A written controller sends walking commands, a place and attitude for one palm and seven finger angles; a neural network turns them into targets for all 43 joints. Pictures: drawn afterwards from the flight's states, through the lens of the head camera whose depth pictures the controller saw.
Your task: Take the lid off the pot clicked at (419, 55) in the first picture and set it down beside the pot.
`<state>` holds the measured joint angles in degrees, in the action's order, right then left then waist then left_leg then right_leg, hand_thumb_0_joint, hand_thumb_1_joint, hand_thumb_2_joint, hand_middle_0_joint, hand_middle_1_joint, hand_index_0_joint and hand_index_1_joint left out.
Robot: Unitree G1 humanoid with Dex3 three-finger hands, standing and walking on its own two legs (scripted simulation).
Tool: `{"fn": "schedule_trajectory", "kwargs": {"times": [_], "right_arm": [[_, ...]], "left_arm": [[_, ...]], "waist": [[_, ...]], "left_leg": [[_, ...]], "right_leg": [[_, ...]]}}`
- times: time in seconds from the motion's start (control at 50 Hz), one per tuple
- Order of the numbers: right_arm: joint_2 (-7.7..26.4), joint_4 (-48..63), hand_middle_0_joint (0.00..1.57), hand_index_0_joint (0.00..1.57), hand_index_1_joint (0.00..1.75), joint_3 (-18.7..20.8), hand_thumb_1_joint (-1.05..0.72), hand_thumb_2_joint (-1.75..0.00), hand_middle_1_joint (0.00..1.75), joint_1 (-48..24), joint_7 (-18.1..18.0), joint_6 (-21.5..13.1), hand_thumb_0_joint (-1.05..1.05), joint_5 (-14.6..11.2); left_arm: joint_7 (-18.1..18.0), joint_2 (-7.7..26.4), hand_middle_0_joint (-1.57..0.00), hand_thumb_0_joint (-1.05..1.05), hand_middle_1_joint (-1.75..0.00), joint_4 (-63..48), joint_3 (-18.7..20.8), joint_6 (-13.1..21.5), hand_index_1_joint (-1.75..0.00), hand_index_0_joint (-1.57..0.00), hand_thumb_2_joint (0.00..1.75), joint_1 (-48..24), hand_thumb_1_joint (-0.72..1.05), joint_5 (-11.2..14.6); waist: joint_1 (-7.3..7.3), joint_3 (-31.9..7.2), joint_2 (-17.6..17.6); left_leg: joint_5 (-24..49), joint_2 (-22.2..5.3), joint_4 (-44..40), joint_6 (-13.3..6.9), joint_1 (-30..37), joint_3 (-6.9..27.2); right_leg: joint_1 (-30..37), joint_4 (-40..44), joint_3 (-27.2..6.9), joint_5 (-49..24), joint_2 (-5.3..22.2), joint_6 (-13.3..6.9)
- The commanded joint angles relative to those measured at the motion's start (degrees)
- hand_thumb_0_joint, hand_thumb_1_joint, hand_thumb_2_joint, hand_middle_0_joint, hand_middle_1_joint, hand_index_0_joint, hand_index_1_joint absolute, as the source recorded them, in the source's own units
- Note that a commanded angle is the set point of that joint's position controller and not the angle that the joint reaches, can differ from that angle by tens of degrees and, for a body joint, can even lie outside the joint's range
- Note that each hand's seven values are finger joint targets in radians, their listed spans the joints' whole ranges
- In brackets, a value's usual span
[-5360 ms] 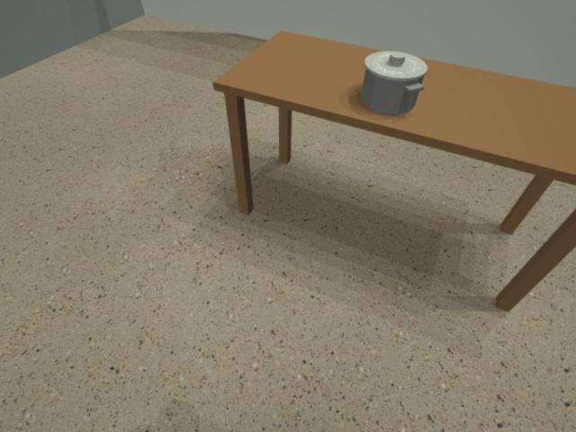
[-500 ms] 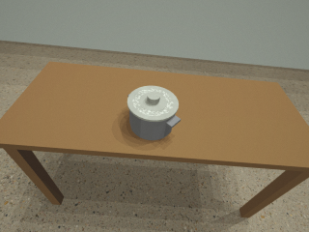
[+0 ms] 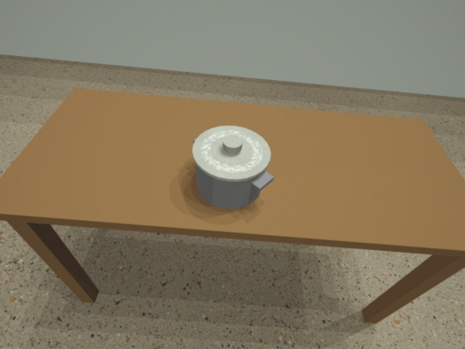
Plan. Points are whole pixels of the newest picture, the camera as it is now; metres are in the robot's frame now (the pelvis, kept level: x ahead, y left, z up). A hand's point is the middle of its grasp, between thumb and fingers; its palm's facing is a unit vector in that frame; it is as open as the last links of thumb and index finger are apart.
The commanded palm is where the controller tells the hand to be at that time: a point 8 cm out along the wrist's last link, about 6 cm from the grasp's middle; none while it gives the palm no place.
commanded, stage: shuffle to correct the standing spot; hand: left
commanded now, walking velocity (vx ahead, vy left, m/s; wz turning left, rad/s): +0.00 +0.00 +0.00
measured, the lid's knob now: (232, 144) +0.54 +0.04 +0.04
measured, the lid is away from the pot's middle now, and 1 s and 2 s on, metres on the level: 0.00 0.00 0.00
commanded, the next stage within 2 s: come to a stop and stand still in 0.76 s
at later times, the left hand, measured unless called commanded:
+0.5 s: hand out of the picture +0.00 +0.11 -0.18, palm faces +0.03 -0.99 -0.16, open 7.4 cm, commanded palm none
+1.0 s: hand (191, 346) +0.17 +0.09 -0.19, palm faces +0.04 -0.96 -0.26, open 7.3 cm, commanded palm none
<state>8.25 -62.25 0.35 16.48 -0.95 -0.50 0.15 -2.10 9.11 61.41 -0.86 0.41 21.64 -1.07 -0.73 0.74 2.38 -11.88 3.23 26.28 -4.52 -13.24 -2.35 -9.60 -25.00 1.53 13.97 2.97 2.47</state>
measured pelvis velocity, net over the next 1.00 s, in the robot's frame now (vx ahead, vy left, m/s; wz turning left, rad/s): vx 0.12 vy -0.12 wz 0.02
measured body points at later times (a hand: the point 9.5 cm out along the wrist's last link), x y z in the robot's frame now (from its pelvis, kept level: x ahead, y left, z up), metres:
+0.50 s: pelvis +0.05 -0.05 -0.01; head +0.06 -0.04 +0.44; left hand +0.00 +0.17 -0.17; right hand +0.03 -0.27 -0.16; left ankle +0.03 +0.06 -0.74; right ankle -0.01 -0.15 -0.74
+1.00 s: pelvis +0.12 -0.12 -0.03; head +0.16 -0.12 +0.42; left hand +0.17 +0.14 -0.17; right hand +0.13 -0.36 -0.18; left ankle +0.05 +0.03 -0.72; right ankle +0.17 -0.26 -0.74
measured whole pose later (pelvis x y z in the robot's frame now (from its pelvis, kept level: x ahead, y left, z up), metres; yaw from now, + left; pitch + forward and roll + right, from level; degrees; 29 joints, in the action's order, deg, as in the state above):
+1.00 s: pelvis +0.12 -0.12 -0.03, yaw +1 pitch -1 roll -2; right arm 9.9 -60.6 3.2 15.0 -1.8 1.9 0.5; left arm -1.4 12.3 55.0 2.8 1.1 13.4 -1.2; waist 0.9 5.8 -2.0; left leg -32.2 -5.5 49.2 1.4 -14.9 2.1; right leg -21.0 -38.9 3.7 14.9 2.8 0.8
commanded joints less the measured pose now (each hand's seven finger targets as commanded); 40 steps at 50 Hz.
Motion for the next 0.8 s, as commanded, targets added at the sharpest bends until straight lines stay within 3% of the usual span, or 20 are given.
{"fn": "schedule_trajectory", "kwargs": {"times": [0.0,0.04,0.1,0.16,0.28,0.34,0.4,0.42,0.48,0.52,0.54,0.56,0.58,0.6,0.62,0.64,0.66,0.68,0.72,0.78], "right_arm": [[6.04,1.9,0.2,0.2,0.3,0.95,-0.9,-0.9,0.3,2.06,-0.17,-1.39,0.0,-0.1],[5.96,1.53,0.2,0.2,0.3,0.99,-0.9,-0.9,0.3,2.27,-0.26,-1.46,0.0,-0.07],[6.71,1.17,0.2,0.2,0.3,1.53,-0.9,-0.9,0.3,2.42,-0.27,-0.89,0.0,0.09],[7.46,1.44,0.2,0.2,0.3,2.14,-0.9,-0.9,0.3,2.18,-0.28,-0.55,0.0,0.27],[6.68,2.1,0.2,0.2,0.3,2.74,-0.9,-0.9,0.3,2.92,-0.42,-0.7,0.0,0.45],[5.8,2.4,0.2,0.2,0.3,2.75,-0.9,-0.9,0.3,2.9,-0.55,-1.05,0.0,0.4],[4.07,2.34,0.2,0.2,0.3,2.41,-0.9,-0.9,0.3,3.3,-0.75,-1.35,0.0,0.41],[3.26,2.18,0.2,0.2,0.3,2.26,-0.9,-0.9,0.3,3.08,-0.78,-1.38,0.0,0.36],[2.31,2.48,0.2,0.2,0.3,2.25,-0.9,-0.9,0.3,1.11,-1.01,-1.33,0.0,0.44],[1.8,2.61,0.2,0.2,0.3,2.26,-0.9,-0.9,0.3,-0.57,-1.17,-1.29,0.0,0.38],[1.72,2.55,0.2,0.2,0.3,2.25,-0.9,-0.9,0.3,-0.78,-1.25,-1.3,0.0,0.41],[1.54,2.02,0.2,0.2,0.3,2.12,-0.9,-0.9,0.3,0.33,-1.27,-1.39,0.0,0.42],[2.52,0.73,0.2,0.2,0.3,2.27,-0.9,-0.9,0.3,3.47,-1.41,-1.54,0.0,0.47],[5.57,-0.96,0.2,0.2,0.3,3.09,-0.9,-0.9,0.3,7.85,-1.95,-1.85,0.0,0.9],[9.55,-2.08,0.2,0.2,0.3,4.14,-0.9,-0.9,0.3,13.39,-2.38,-1.76,0.0,1.15],[10.24,-3.02,0.2,0.2,0.3,3.98,-0.9,-0.9,0.3,15.31,-2.57,-1.3,0.0,1.52],[8.62,-2.52,0.2,0.2,0.3,3.49,-0.9,-0.9,0.3,13.24,-2.49,-1.06,0.0,1.55],[7.64,-1.15,0.2,0.2,0.3,3.36,-0.9,-0.9,0.3,10.02,-2.51,-1.32,0.0,1.64],[8.23,1.94,0.2,0.2,0.3,3.64,-0.9,-0.9,0.3,3.57,-2.33,-1.86,0.0,1.87],[9.43,3.98,0.2,0.2,0.3,3.97,-0.9,-0.9,0.3,-0.06,-1.63,-1.67,0.0,1.98]], "left_arm": [[-0.5,4.27,-0.2,0.0,-0.3,-0.98,0.79,0.79,-0.3,-0.2,0.9,4.85,0.9,-0.03],[-0.36,3.84,-0.2,0.0,-0.3,-0.73,0.66,0.7,-0.3,-0.2,0.9,4.73,0.9,0.0],[-0.04,3.4,-0.2,0.0,-0.3,-0.68,0.75,0.18,-0.3,-0.2,0.9,4.41,0.9,-0.27],[0.27,3.37,-0.2,0.0,-0.3,-0.83,0.94,-0.11,-0.3,-0.2,0.9,4.92,0.9,-0.55],[0.64,3.39,-0.2,0.0,-0.3,-1.13,1.5,0.22,-0.3,-0.2,0.9,6.01,0.9,-0.37],[0.68,3.75,-0.2,0.0,-0.3,-1.31,1.89,0.54,-0.3,-0.2,0.9,6.45,0.9,-0.19],[0.51,4.54,-0.2,0.0,-0.3,-1.21,2.39,0.73,-0.3,-0.2,0.9,6.8,0.9,-0.09],[0.52,5.21,-0.2,0.0,-0.3,-1.21,2.54,0.72,-0.3,-0.2,0.9,7.09,0.9,0.01],[0.22,6.27,-0.2,0.0,-0.3,-0.9,3.29,0.59,-0.3,-0.2,0.9,8.43,0.9,-0.16],[0.12,6.13,-0.2,0.0,-0.3,-0.95,3.31,0.54,-0.3,-0.2,0.9,8.54,0.9,-0.27],[-0.05,5.74,-0.2,0.0,-0.3,-1.25,3.34,0.48,-0.3,-0.2,0.9,8.0,0.9,-0.46],[-0.08,5.85,-0.2,0.0,-0.3,-1.47,3.27,0.38,-0.3,-0.2,0.9,6.74,0.9,-0.41],[0.01,5.53,-0.2,0.0,-0.3,-2.0,3.06,0.3,-0.3,-0.2,0.9,4.6,0.9,-0.11],[0.29,4.28,-0.2,0.0,-0.3,-2.87,2.92,0.55,-0.3,-0.2,0.9,4.03,0.9,0.03],[0.53,3.64,-0.2,0.0,-0.3,-4.76,2.73,0.82,-0.3,-0.2,0.9,1.23,0.9,0.53],[0.23,4.35,-0.2,0.0,-0.3,-6.05,3.11,0.46,-0.3,-0.2,0.9,-2.75,0.9,0.12],[0.17,5.27,-0.2,0.0,-0.3,-6.32,3.62,-0.27,-0.3,-0.2,0.9,-4.2,0.9,-0.18],[0.47,4.47,-0.2,0.0,-0.3,-6.94,3.72,-0.83,-0.3,-0.2,0.9,-4.2,0.9,-0.4],[1.51,3.24,-0.2,0.0,-0.3,-7.96,3.82,-1.12,-0.3,-0.2,0.9,-3.94,0.9,-0.12],[2.21,2.3,-0.2,0.0,-0.3,-8.81,3.9,-1.84,-0.3,-0.2,0.9,-3.35,0.9,0.1]], "waist": [[0.04,2.81,-3.17],[0.21,2.82,-2.47],[0.43,5.96,-5.01],[0.22,7.79,-6.61],[0.21,6.32,-4.52],[0.22,4.77,-1.2],[0.53,2.61,2.19],[0.31,2.88,4.91],[-0.25,3.14,7.6],[-0.7,4.32,7.36],[-0.15,4.52,5.12],[0.86,4.11,3.74],[2.91,2.98,-0.14],[4.49,-0.3,-8.65],[6.42,-1.24,-17.64],[6.97,2.27,-20.74],[5.43,4.98,-15.21],[3.78,6.79,-11.78],[1.15,7.45,-10.57],[-0.27,5.05,-13.02]], "left_leg": [[-2.17,-8.37,-7.91,1.54,0.36,9.03],[-5.28,-9.0,-8.71,1.31,0.36,9.8],[-17.21,-10.52,-12.32,0.78,-2.37,12.15],[-22.34,-11.72,-13.57,-0.16,-4.11,13.64],[-17.76,-11.43,-9.13,-0.64,-4.31,12.17],[-9.95,-10.02,-3.88,-0.14,-3.36,9.09],[-1.39,-7.53,3.1,0.92,-2.98,3.62],[-1.13,-6.65,5.31,1.32,-4.83,2.06],[-5.88,-4.07,12.97,2.88,-9.03,-2.16],[-10.85,-4.12,13.48,2.96,-10.62,-2.24],[-10.64,-4.47,11.43,2.94,-9.29,-2.16],[-7.25,-4.91,6.58,2.69,-5.55,-2.02],[3.37,-6.62,1.22,1.79,2.33,-0.32],[19.2,-13.31,-0.01,-1.57,12.81,8.06],[35.17,-23.42,-2.92,-7.4,18.95,20.13],[45.02,-27.43,-4.69,-10.77,18.42,23.11],[43.25,-27.21,-4.46,-10.34,13.77,20.04],[37.1,-26.1,-4.89,-8.67,9.03,16.43],[28.9,-24.05,-5.53,-6.09,5.9,12.46],[21.19,-20.07,-5.71,-2.73,0.79,5.94]], "right_leg": [[-3.51,3.46,-2.8,-3.16,2.72,-3.78],[-3.47,3.22,-2.06,-1.32,2.0,-3.47],[-5.44,1.21,-0.33,4.79,0.34,-3.35],[-7.23,-0.74,0.81,6.87,-0.66,-3.47],[-6.72,-0.13,-1.08,5.54,-0.31,-4.57],[-5.51,1.44,-3.61,2.27,0.91,-5.41],[-2.58,2.57,-6.62,-3.08,2.95,-6.91],[-0.79,3.34,-7.45,-4.89,3.54,-7.66],[3.14,3.81,-11.65,-15.75,7.56,-11.16],[4.5,2.64,-11.62,-23.09,8.2,-12.92],[3.81,1.21,-11.34,-25.74,8.07,-13.05],[2.6,-1.53,-9.1,-29.54,6.65,-11.92],[-1.85,-6.64,-5.55,-32.2,3.94,-9.7],[-9.57,-16.2,-1.02,-27.91,-0.58,-6.34],[-18.76,-27.33,3.35,0.4,-4.64,-3.92],[-25.7,-37.41,-0.11,20.37,-4.37,-3.93],[-26.38,-41.15,-3.44,20.58,-2.75,-4.54],[-25.57,-42.08,-4.08,19.19,-1.87,-4.71],[-24.92,-39.49,-3.47,17.2,-0.64,-4.52],[-17.44,-30.0,0.65,11.61,-0.44,-3.56]]}}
